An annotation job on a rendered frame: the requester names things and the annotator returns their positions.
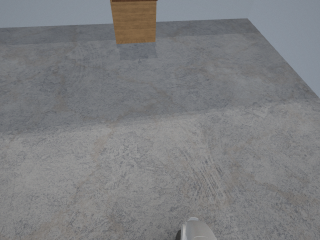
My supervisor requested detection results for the cabinet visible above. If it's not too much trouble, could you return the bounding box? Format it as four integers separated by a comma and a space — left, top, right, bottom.
110, 0, 157, 44

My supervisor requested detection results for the right robot thigh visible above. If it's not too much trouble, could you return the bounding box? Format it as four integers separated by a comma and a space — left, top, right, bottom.
180, 220, 217, 240

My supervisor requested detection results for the robot right shin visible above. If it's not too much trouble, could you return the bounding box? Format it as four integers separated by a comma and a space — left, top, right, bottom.
188, 217, 199, 221

